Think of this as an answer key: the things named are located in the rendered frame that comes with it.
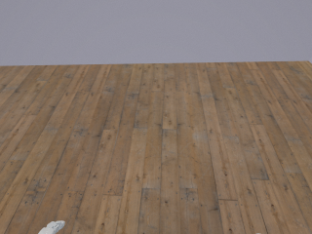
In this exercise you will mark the robot left hand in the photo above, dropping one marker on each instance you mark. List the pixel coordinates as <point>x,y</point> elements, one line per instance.
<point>53,227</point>

